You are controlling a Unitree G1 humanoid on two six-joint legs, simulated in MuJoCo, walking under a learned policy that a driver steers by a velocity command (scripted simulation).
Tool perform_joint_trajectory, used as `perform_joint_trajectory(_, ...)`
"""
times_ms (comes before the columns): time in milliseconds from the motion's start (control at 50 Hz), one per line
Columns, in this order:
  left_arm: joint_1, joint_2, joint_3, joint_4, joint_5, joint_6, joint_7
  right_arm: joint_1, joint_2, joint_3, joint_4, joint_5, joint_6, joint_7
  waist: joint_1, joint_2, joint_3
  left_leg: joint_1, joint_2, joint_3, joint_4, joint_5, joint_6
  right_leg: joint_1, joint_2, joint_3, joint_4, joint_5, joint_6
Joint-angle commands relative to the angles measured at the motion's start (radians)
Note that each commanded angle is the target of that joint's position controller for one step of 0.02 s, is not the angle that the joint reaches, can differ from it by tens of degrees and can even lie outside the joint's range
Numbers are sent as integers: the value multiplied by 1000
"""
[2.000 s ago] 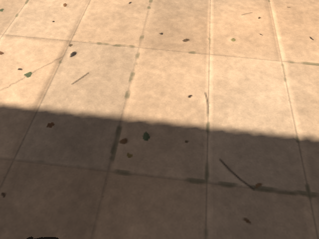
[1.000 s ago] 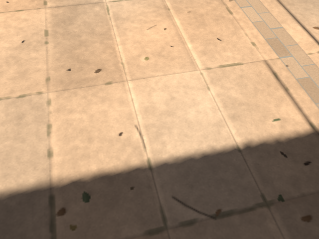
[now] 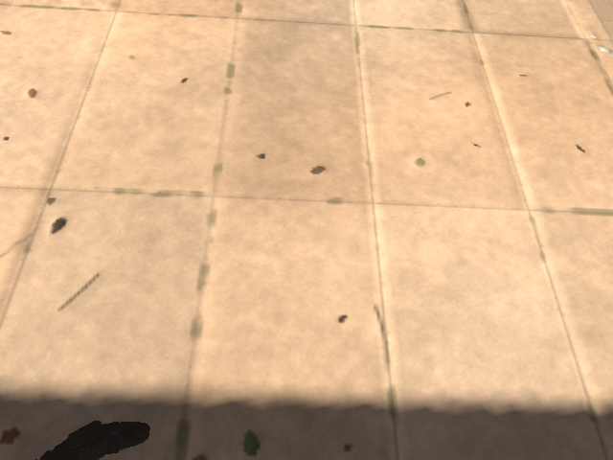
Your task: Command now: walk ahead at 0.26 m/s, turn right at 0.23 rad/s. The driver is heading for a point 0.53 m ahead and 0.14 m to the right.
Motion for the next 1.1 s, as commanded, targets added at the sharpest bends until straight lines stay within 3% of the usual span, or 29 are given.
perform_joint_trajectory(20, -58, 98, 24, -76, 6, -27, -17, 23, -180, -50, -30, -3, 2, -19, 23, 160, -25, -29, 251, 1, 143, 1002, 3, 126, 80, -37, -15, -66, -51)
perform_joint_trajectory(60, 170, 160, 52, -19, 7, -26, -4, -40, -199, -55, -58, -8, 19, -30, 144, 169, -148, -38, 214, 36, 464, 1179, -40, 355, 121, -45, -72, -41, -92)
perform_joint_trajectory(80, 301, 200, 60, -7, 16, -23, 12, -60, -175, -42, -92, -23, 13, -26, 199, 88, -263, -243, 168, 47, 756, 875, -76, 652, -11, 116, -58, 192, -156)
perform_joint_trajectory(100, 292, 271, 61, -16, 35, -18, 16, 102, -41, -11, -110, -48, 5, -13, 72, -221, -395, -674, -29, 10, 1196, -295, -179, 1043, -331, 556, 67, 611, -382)
perform_joint_trajectory(120, 297, 210, 56, -30, 24, -8, 26, 127, -141, -18, -89, -13, -8, 6, 125, -98, -566, -744, -20, -158, 1335, -297, -185, 1102, -372, 735, -35, 404, -447)
perform_joint_trajectory(140, 215, 188, 55, -62, 9, 9, 39, -4, -193, -32, -123, 21, -11, 14, 144, -35, -422, -792, 38, -159, 1303, -209, -169, 955, -309, 615, -94, 196, -392)
perform_joint_trajectory(180, 104, 146, 37, -87, -5, 40, 61, -122, -181, -30, -161, 0, 0, 4, 89, 125, -175, -775, 90, -101, 1172, -106, -155, 583, -218, 481, -198, 7, -314)
perform_joint_trajectory(220, 81, 161, 42, -90, 15, 50, 65, -85, -153, -27, -173, -8, 25, -2, 30, 56, -91, -657, 110, -89, 1023, -84, -156, 345, -153, 417, -255, -48, -298)
perform_joint_trajectory(260, 74, 166, 48, -82, 17, 51, 65, -53, -98, -11, -163, -16, 30, -14, 14, 5, -95, -591, 99, -47, 849, -86, -175, 253, -109, 334, -235, 126, -285)
perform_joint_trajectory(300, 90, 194, 60, -75, 13, 62, 73, -60, -89, -7, -161, -21, 31, -24, 24, -4, -166, -554, 88, -46, 761, -17, -191, 266, -101, 321, -196, 181, -271)
perform_joint_trajectory(360, 84, 201, 66, -78, -5, 95, 88, -116, -100, -12, -176, -8, 43, -24, 44, -38, -198, -512, 70, -56, 651, 93, -195, 252, -70, 351, -189, -117, -217)
perform_joint_trajectory(420, 89, 193, 65, -82, -5, 117, 94, -172, -102, -19, -201, 1, 38, -13, 68, -92, -162, -498, 54, -61, 526, 88, -181, 266, -62, 424, -172, -325, -187)
perform_joint_trajectory(480, 99, 157, 54, -84, -13, 129, 97, -117, -114, -38, -190, 5, 14, -2, 32, -100, -171, -339, 66, -55, 226, 165, -132, 277, -24, 461, -68, -407, -121)
perform_joint_trajectory(500, 141, 97, 35, -86, -5, 129, 94, -85, -177, -55, -198, -10, 15, -8, 40, 32, -201, -214, 260, -221, 144, 69, -60, 173, 46, 382, 105, -661, -61)
perform_joint_trajectory(520, 130, 74, 30, -128, -9, 114, 88, -88, -255, -77, -192, -43, 29, -7, 64, 331, -134, -197, 439, -522, 35, -114, 83, -68, 189, 170, 314, -772, -24)
perform_joint_trajectory(540, 124, 145, 48, -132, 0, 95, 86, -110, -229, -73, -206, -53, 21, -4, 57, 325, -99, -243, 478, -636, -11, -270, 145, -123, 90, 201, 493, -693, -5)
perform_joint_trajectory(560, 126, 189, 64, -116, -6, 93, 83, -144, -180, -62, -216, -36, 16, -11, 65, 254, -70, -263, 437, -540, 2, -297, 117, -135, 64, 188, 558, -614, 6)
perform_joint_trajectory(600, 164, 172, 68, -82, 4, 103, 83, -166, -147, -55, -215, -2, 11, -22, 66, 206, -57, -234, 351, -373, 17, -208, 55, -157, 40, 141, 652, -507, 48)
perform_joint_trajectory(660, 117, 112, 51, -103, -2, 97, 69, -106, -136, -53, -193, -10, -3, -24, 29, 192, -27, -240, 317, -225, -20, -105, 49, -161, 7, 93, 665, -405, 71)
perform_joint_trajectory(820, 3, 65, 28, -150, -9, 78, 35, -54, -199, -89, -133, 5, -16, -3, -17, 202, -3, -200, 373, -58, -48, 33, 73, -40, -41, 47, 300, -359, 55)
perform_joint_trajectory(920, 3, 82, 31, -158, -13, 80, 19, -64, -223, -104, -102, 33, -9, 17, 0, 193, 17, -218, 401, 14, 5, 46, 55, 121, -29, -19, 146, -440, -13)
perform_joint_trajectory(960, 128, 105, 51, -114, -10, 81, 22, -90, -218, -101, -96, 39, 0, 18, 79, 153, -29, -292, 365, 100, 177, 232, 17, 357, 44, -87, 30, -402, -58)
perform_joint_trajectory(980, 282, 170, 87, -67, -16, 83, 31, -66, -173, -84, -91, 26, -2, 17, 143, 77, -124, -374, 300, 189, 431, 375, -27, 593, 67, -52, -3, -400, -94)
perform_joint_trajectory(1000, 420, 268, 106, -51, -18, 83, 51, -66, -67, -44, -131, -23, -11, 22, 169, -202, -192, -678, 211, 223, 839, -64, -100, 840, -193, 353, -79, -378, -185)
perform_joint_trajectory(1020, 410, 312, 100, -78, -16, 61, 46, -73, -70, -36, -177, 1, -43, 22, 159, -302, -274, -986, 75, 52, 1067, -238, -132, 966, -354, 815, -269, -598, -360)
perform_joint_trajectory(1040, 400, 225, 77, -72, -8, 40, 40, -148, -166, -58, -172, 43, -63, 26, 198, -129, -198, -1069, 139, -23, 1140, -159, -109, 925, -355, 722, -284, -578, -337)
perform_joint_trajectory(1060, 369, 180, 60, -63, -2, 30, 42, -176, -178, -60, -173, 50, -69, 30, 174, -107, -140, -1075, 177, -15, 1115, -67, -81, 855, -325, 589, -256, -502, -297)
perform_joint_trajectory(1080, 301, 148, 45, -71, 4, 26, 42, -177, -165, -57, -153, 27, -67, 25, 136, -25, -92, -1007, 213, -18, 1058, 14, -81, 741, -281, 479, -245, -317, -262)
perform_joint_trajectory(1100, 236, 125, 34, -75, 10, 26, 43, -170, -161, -60, -147, 5, -60, 26, 97, -31, -61, -931, 226, -21, 987, 60, -90, 648, -240, 380, -247, -98, -240)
